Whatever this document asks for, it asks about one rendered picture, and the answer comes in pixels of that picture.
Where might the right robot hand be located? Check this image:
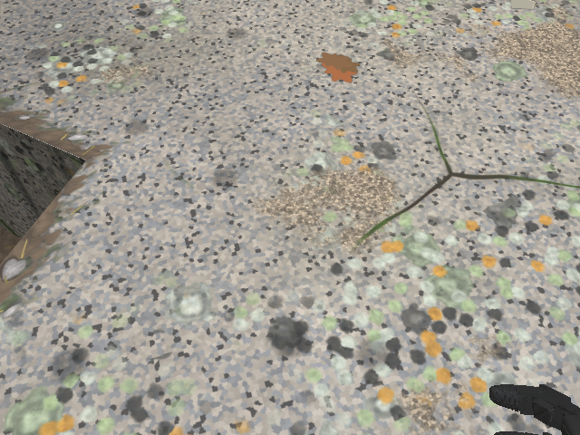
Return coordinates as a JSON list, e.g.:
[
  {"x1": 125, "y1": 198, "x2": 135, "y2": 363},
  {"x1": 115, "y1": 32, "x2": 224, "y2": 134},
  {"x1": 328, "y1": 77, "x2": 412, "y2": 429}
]
[{"x1": 489, "y1": 384, "x2": 580, "y2": 435}]

